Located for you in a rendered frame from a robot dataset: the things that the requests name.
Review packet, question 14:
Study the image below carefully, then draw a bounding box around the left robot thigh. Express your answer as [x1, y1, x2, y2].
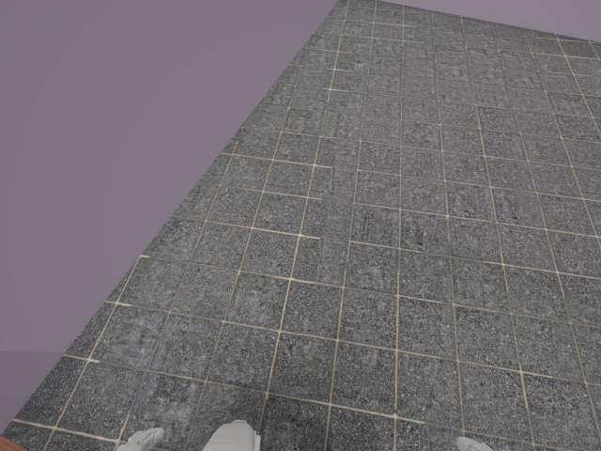
[202, 423, 261, 451]

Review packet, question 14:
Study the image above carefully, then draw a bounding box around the robot left hand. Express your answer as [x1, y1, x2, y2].
[116, 428, 164, 451]

